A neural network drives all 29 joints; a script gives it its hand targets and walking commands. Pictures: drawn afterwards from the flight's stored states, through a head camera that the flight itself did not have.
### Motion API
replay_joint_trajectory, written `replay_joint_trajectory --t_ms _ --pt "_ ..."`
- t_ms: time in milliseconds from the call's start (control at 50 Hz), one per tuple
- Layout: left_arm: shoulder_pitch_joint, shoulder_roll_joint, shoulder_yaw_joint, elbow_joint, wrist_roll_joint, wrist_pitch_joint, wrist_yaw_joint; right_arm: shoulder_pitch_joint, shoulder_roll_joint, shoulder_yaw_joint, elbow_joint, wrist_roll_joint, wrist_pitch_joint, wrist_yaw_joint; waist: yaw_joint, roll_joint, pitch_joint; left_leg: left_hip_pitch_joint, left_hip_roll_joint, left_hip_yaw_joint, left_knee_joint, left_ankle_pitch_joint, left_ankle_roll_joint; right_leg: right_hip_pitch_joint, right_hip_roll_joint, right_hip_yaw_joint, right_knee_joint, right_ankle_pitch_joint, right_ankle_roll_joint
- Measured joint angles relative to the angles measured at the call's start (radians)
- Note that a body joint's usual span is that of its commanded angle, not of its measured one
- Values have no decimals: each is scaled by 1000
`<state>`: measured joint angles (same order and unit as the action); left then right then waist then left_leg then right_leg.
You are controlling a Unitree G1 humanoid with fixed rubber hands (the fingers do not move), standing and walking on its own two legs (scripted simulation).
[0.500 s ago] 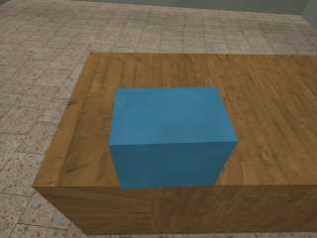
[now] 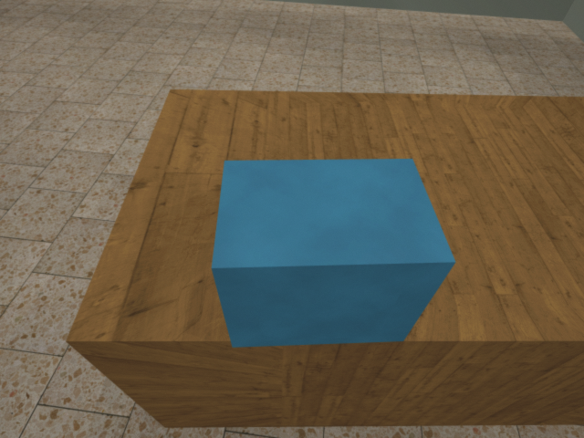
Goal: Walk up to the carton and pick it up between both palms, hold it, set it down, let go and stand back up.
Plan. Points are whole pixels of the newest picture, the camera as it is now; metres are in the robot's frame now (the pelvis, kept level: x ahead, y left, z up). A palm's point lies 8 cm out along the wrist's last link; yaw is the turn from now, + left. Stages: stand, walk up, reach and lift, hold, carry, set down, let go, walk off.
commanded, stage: stand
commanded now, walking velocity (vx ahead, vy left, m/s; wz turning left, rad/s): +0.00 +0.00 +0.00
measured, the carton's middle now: (319, 256) +0.39 -0.03 +0.01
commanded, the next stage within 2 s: reach and lift in 0.24 s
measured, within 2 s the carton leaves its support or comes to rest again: neither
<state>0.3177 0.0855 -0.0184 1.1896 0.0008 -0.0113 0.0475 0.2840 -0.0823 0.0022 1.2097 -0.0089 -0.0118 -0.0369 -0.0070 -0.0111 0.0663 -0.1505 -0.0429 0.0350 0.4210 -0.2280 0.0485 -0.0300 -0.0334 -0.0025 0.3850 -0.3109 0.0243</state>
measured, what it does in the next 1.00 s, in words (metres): shifts its weight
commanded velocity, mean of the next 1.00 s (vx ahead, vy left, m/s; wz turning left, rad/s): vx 0.00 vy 0.00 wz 0.00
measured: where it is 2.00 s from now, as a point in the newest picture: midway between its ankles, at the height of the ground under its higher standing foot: outside the picture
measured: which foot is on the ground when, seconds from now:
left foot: down 0.00-1.00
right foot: down 0.00-1.00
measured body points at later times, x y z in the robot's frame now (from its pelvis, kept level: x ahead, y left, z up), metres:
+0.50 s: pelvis -0.05 -0.01 -0.06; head +0.04 +0.01 +0.38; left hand +0.17 +0.24 -0.18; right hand +0.16 -0.24 -0.18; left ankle +0.00 +0.09 -0.74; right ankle -0.06 -0.13 -0.74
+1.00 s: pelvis -0.09 -0.06 -0.01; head -0.03 -0.03 +0.43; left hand +0.06 +0.21 -0.13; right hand +0.05 -0.23 -0.12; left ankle +0.00 +0.09 -0.74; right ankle -0.06 -0.13 -0.74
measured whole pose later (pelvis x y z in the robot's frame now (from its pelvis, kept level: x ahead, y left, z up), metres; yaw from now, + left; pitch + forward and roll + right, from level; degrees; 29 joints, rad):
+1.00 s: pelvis -0.09 -0.06 -0.01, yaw -2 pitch +1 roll +2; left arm 0.12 0.33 0.09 0.50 -0.10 0.43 -0.05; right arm 0.23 0.01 0.06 0.51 0.07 0.19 -0.15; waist 0.06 -0.10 0.12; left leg -0.39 0.04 0.04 0.49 -0.12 -0.01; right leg -0.35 0.04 0.00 0.62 -0.28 -0.06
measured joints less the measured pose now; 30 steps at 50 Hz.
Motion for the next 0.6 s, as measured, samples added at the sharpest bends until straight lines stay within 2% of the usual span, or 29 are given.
replay_joint_trajectory --t_ms 260,300,340,380,420,460,500,520,560,600 --pt "-12 -10 9 6 8 4 2 -13 -5 -12 -14 3 -1 -2 0 -4 4 0 -14 7 11 -11 9 -10 -15 6 32 -23 11" --pt "-49 27 -30 4 -36 101 -31 -63 -7 -83 2 -51 62 19 0 -20 -55 -111 -13 22 67 -25 6 -144 -17 19 129 -50 8" --pt "-117 105 -60 -36 -75 227 -41 -136 -18 -140 -50 -91 140 71 -6 -55 -67 -215 -18 38 136 -42 5 -271 -25 35 244 -92 11" --pt "-207 167 -48 -139 -106 354 -15 -203 -48 -136 -126 -79 184 109 -9 -74 -87 -340 -22 35 205 -48 5 -401 -31 30 336 -111 11" --pt "-306 211 -30 -295 -149 497 -6 -279 -96 -103 -193 -12 237 119 -4 -75 -135 -496 -18 24 283 -50 2 -552 -28 18 417 -121 6" --pt "-409 240 -18 -443 -190 623 -26 -368 -139 -53 -276 91 319 96 4 -62 -198 -652 2 17 362 -55 -8 -700 -9 11 477 -83 -10" --pt "-481 243 9 -559 -201 691 -71 -450 -154 8 -379 209 405 48 -4 -37 -260 -779 30 7 436 -65 -15 -812 19 1 521 -95 -17" --pt "-492 232 29 -623 -178 711 -101 -479 -146 35 -436 262 440 22 -9 -23 -280 -815 47 1 458 -68 -18 -839 35 -3 526 -103 -20" --pt "-477 183 66 -768 -81 747 -156 -508 -98 63 -539 337 480 -29 -19 -3 -254 -793 80 -5 454 -62 -19 -808 69 -6 486 -78 -18" --pt "-427 121 75 -914 19 791 -191 -512 -20 68 -584 355 459 -67 -33 -1 -148 -658 104 -6 384 -31 -26 -669 96 -3 392 -34 -36"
